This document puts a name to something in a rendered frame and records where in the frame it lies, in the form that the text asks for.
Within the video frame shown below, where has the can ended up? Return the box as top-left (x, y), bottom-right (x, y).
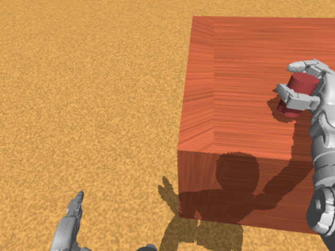
top-left (277, 73), bottom-right (319, 118)

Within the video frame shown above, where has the left robot hand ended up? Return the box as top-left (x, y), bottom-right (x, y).
top-left (50, 191), bottom-right (92, 251)

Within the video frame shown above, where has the right robot arm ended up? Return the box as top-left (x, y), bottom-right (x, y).
top-left (306, 105), bottom-right (335, 251)

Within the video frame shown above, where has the right robot hand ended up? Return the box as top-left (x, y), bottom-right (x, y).
top-left (276, 59), bottom-right (335, 115)

